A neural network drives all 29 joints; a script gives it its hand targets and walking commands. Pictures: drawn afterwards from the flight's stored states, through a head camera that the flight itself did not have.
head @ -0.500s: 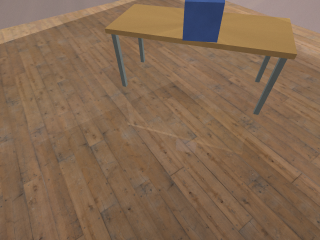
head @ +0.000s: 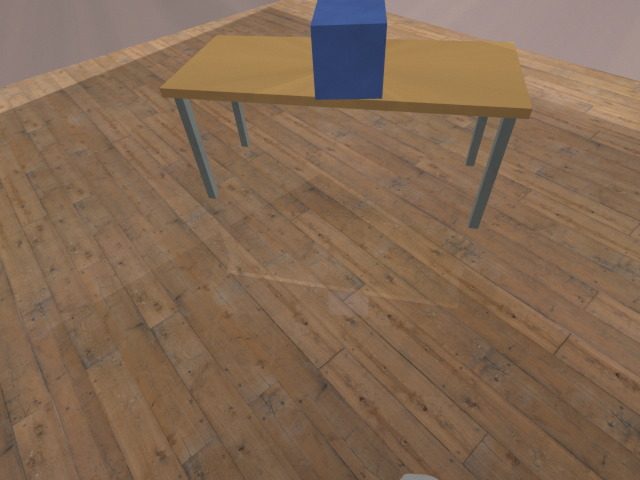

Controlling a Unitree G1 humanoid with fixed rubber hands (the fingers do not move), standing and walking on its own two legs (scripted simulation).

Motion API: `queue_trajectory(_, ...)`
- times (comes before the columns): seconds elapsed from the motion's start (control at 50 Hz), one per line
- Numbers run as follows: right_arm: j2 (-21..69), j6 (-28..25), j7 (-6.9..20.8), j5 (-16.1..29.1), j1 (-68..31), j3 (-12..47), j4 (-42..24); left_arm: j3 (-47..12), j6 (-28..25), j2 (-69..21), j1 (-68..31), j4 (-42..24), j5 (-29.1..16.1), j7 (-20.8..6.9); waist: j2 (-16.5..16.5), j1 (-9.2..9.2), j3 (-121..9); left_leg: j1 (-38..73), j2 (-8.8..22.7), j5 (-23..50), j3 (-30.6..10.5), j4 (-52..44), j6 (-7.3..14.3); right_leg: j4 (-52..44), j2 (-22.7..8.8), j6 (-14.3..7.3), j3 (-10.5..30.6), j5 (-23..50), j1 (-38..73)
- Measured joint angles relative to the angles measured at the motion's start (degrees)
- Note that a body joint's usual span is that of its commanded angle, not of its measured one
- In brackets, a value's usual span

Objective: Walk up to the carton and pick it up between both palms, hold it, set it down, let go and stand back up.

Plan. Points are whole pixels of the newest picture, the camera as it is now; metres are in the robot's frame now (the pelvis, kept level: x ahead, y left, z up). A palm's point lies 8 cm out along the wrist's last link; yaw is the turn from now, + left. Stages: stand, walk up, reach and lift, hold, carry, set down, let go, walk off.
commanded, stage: walk up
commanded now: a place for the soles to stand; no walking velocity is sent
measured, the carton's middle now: (349, 48) +1.49 -0.09 -0.07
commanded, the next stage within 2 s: none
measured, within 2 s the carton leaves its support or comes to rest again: neither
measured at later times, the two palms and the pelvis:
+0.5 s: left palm out of the picture +0.09 +0.19 -0.14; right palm (510, 366) +0.32 -0.27 -0.13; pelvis +0.20 -0.04 -0.02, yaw -4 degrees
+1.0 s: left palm (258, 237) +0.62 +0.17 -0.13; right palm (492, 358) +0.33 -0.25 -0.13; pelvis +0.47 -0.04 -0.02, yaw -10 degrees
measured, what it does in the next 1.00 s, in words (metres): walks ahead: right foot, then left foot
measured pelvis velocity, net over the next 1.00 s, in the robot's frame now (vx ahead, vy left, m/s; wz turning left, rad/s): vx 0.47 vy -0.04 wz -0.17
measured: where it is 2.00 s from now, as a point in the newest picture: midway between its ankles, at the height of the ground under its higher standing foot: (356, 293)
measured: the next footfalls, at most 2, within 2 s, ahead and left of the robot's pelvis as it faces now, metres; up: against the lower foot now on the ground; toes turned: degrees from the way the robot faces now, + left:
right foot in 0.14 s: +0.11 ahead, -0.17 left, +0.00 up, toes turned -3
left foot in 0.58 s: +0.44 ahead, +0.07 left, +0.00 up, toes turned -1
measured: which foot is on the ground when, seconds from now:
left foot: down 0.00-0.12, up 0.14-0.56, down 0.58-1.00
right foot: up 0.00-0.12, down 0.14-0.60, up 0.62-1.00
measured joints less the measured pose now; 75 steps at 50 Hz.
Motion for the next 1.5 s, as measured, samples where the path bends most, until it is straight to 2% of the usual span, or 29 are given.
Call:
queue_trajectory(0.08,-2.8,0.8,0.8,-0.6,0.4,-0.3,0.7,0.9,-0.7,2.2,0.1,-3.2,-0.8,-0.3,0.9,0.82,-0.4,1.3,2.8,-3.8,1.3,3.5,-0.8,-7.8,-1.7,-0.1,-1.8,3.1,3.1)
queue_trajectory(0.12,-3.6,1.6,1.4,-1.0,0.3,0.0,-0.1,1.3,-1.3,3.4,1.5,-4.8,-1.0,0.2,0.1,1.49,-0.9,-1.2,3.8,-12.1,1.2,12.1,0.2,-13.1,-1.5,-0.4,-2.7,2.9,7.2)
queue_trajectory(0.14,-3.7,2.1,1.8,-0.9,0.1,0.5,-1.0,1.5,-1.7,4.2,2.3,-5.5,-1.1,0.7,-1.0,2.25,-0.9,-4.5,3.4,-15.2,0.2,20.5,0.6,-13.3,-1.1,-0.8,-1.5,3.6,7.2)
queue_trajectory(0.18,-4.8,3.1,2.8,-0.4,-1.7,1.1,-3.0,1.0,-1.3,2.8,3.2,-5.3,-1.9,2.1,0.1,3.54,0.9,-10.9,1.7,-13.5,-4.9,36.8,0.5,-6.7,0.5,-1.9,-1.6,3.8,5.7)
queue_trajectory(0.2,-5.3,3.3,3.2,0.1,-2.7,1.4,-4.2,0.4,-0.9,1.5,4.3,-4.8,-2.4,2.6,0.9,3.84,1.1,-13.7,0.8,-11.0,-6.0,41.9,0.1,-5.9,1.2,-2.3,-1.8,2.6,6.3)
queue_trajectory(0.22,-5.6,3.3,3.6,0.4,-3.7,1.7,-5.6,-0.2,-0.7,0.3,5.7,-4.3,-2.5,2.8,1.3,4.06,1.0,-16.4,0.1,-8.3,-5.8,45.2,-0.4,-6.5,1.6,-3.4,-1.6,1.2,7.5)
queue_trajectory(0.24,-5.7,3.1,3.8,0.5,-4.8,1.9,-6.9,-0.8,-0.7,-0.7,7.0,-3.7,-2.5,2.9,1.5,4.18,0.9,-18.7,-0.3,-5.8,-5.0,46.8,-0.9,-8.0,1.8,-3.5,-1.2,1.2,9.0)
queue_trajectory(0.3,-5.5,2.2,4.3,0.5,-7.7,2.5,-10.1,-2.3,-1.7,-2.9,10.5,-2.9,-1.9,2.4,1.7,4.56,0.7,-24.2,-0.4,1.3,-2.8,44.1,-2.0,-14.8,1.8,-2.3,-0.5,3.2,14.5)
queue_trajectory(0.4,-3.9,1.9,5.0,0.4,-11.0,3.2,-13.7,-3.1,-3.9,-4.1,14.3,-2.2,-1.4,1.8,1.1,5.09,1.1,-29.5,0.3,12.1,-2.6,33.5,-2.8,-24.5,2.0,-2.0,0.9,4.2,22.5)
queue_trajectory(0.46,-3.0,1.5,5.2,0.6,-12.3,3.5,-14.9,-3.0,-4.6,-3.6,14.9,-2.5,-1.1,1.6,0.7,5.26,2.3,-28.9,0.4,17.1,-2.2,23.9,-2.5,-27.2,1.8,-1.4,1.3,2.8,26.5)
queue_trajectory(0.52,-2.1,1.0,5.0,0.6,-12.8,3.5,-16.0,-2.8,-4.7,-2.1,14.7,-3.2,-0.5,1.5,0.0,5.42,3.4,-25.6,-0.4,19.2,-0.9,15.8,-1.5,-26.8,1.1,-0.3,1.4,-0.8,29.7)
queue_trajectory(0.56,-1.7,0.3,4.6,0.3,-12.4,3.4,-16.8,-2.6,-4.4,-0.9,14.7,-3.8,-0.2,1.4,-0.7,5.33,3.6,-21.6,-1.5,18.2,-0.1,12.2,-0.7,-23.2,0.2,0.2,1.8,-5.2,30.6)
queue_trajectory(0.6,-0.8,-0.5,3.7,-0.3,-12.1,2.8,-17.1,-2.4,-3.3,0.6,12.7,-3.9,-0.4,1.3,-3.2,4.30,5.5,-20.8,-3.8,13.7,1.3,16.3,0.4,-10.6,-2.1,-1.8,2.6,-8.4,27.7)
queue_trajectory(0.66,-0.7,0.2,2.3,1.8,-9.4,2.6,-17.3,-2.6,-1.5,1.8,8.8,-6.5,-1.3,1.2,-2.9,3.24,6.7,-18.0,-3.7,9.4,2.3,18.9,1.5,13.6,0.1,-2.7,3.8,-5.8,16.8)
queue_trajectory(0.7,-1.1,0.3,1.8,2.4,-6.6,2.6,-16.7,-2.5,-1.4,2.8,5.9,-8.7,-1.2,0.9,-2.5,2.31,6.7,-13.8,-3.3,9.6,2.6,14.8,1.1,19.6,0.8,-2.8,2.4,-2.1,9.8)
queue_trajectory(0.78,-1.9,-1.0,2.0,2.1,-0.1,1.9,-14.3,-1.7,-2.1,4.6,0.9,-12.5,-0.6,0.1,-2.5,0.34,5.3,-6.3,-3.4,10.3,3.4,5.9,1.2,14.8,-0.3,-2.3,0.9,3.6,-0.7)
queue_trajectory(0.88,-1.8,-1.8,2.4,1.7,7.1,1.8,-11.0,-1.7,-1.4,4.3,-3.5,-14.3,0.0,-0.9,-2.9,-0.97,2.8,-0.4,-3.8,8.1,3.9,1.2,0.6,4.0,-2.4,-1.0,0.9,13.7,-7.6)
queue_trajectory(0.98,-1.0,-2.2,3.1,1.3,10.5,2.6,-9.6,-3.5,-1.1,1.8,-6.7,-14.1,0.0,-1.4,-3.3,-2.36,2.5,4.9,-3.9,3.4,4.7,0.5,-0.9,-9.0,-3.4,-1.0,-0.8,21.5,-7.0)
queue_trajectory(1.08,-0.7,-1.4,3.2,0.6,12.3,3.9,-9.4,-4.6,-2.4,-0.4,-8.7,-14.8,0.4,-0.6,-2.5,-3.52,2.9,7.9,-2.1,-5.0,4.9,6.1,-3.1,-17.6,-1.2,-3.2,-4.1,20.3,-0.2)
queue_trajectory(1.12,-0.8,-0.4,3.2,0.8,11.8,4.4,-9.3,-4.2,-3.3,-1.3,-9.6,-15.3,1.0,0.2,-0.8,-2.31,4.1,3.9,0.4,-8.3,3.5,18.8,-1.8,-13.9,0.6,-4.3,-5.2,15.1,-0.1)
queue_trajectory(1.16,-0.8,0.9,3.1,1.7,10.3,4.9,-10.3,-3.9,-3.2,-1.5,-8.9,-16.0,-0.6,1.3,-1.3,-0.88,4.9,-3.7,-0.9,-8.2,-0.1,36.5,-1.4,-9.9,0.5,-4.5,-4.9,11.1,-0.1)
queue_trajectory(1.18,-1.2,1.3,3.1,1.8,9.3,4.8,-11.1,-3.8,-2.9,-1.6,-8.0,-16.1,-1.5,1.9,-1.4,-0.30,5.1,-7.3,-1.6,-6.9,-1.2,43.1,-1.4,-10.4,0.2,-4.4,-4.8,11.7,1.2)
queue_trajectory(1.22,-2.3,1.6,3.2,1.8,6.6,4.1,-12.6,-3.6,-2.6,-1.6,-5.9,-15.4,-2.3,2.6,-0.8,0.58,5.6,-13.5,-1.7,-3.8,-2.4,49.2,-1.4,-12.9,0.0,-3.9,-5.1,10.4,5.0)
queue_trajectory(1.28,-3.8,1.2,3.6,1.1,2.4,2.6,-15.2,-3.0,-3.2,-1.0,-1.6,-13.4,-2.3,2.4,-0.1,1.80,5.2,-20.4,-0.9,-0.7,-3.2,47.0,-1.9,-18.5,-0.3,-3.3,-5.4,10.5,10.7)
queue_trajectory(1.36,-4.5,1.1,4.4,0.7,-1.5,1.6,-17.2,-2.3,-3.9,0.4,3.8,-10.4,-1.7,2.1,0.1,2.83,3.7,-25.7,0.5,5.8,-3.8,38.8,-2.7,-23.5,-0.6,-2.8,-5.7,9.8,16.4)
queue_trajectory(1.44,-3.5,1.1,5.2,0.6,-4.2,1.8,-17.8,-2.1,-3.9,1.5,6.8,-8.4,-1.2,1.6,0.1,3.41,3.1,-25.7,1.7,13.0,-3.2,25.7,-2.7,-24.6,-0.9,-1.9,-6.7,6.9,20.3)
queue_trajectory(1.5,-2.3,0.8,5.4,0.5,-5.1,2.2,-17.8,-2.1,-3.6,2.5,7.7,-7.4,-0.7,1.2,-0.6,4.05,3.1,-22.2,1.1,14.8,-2.5,18.6,-1.8,-22.5,-1.7,-1.1,-7.4,2.8,22.5)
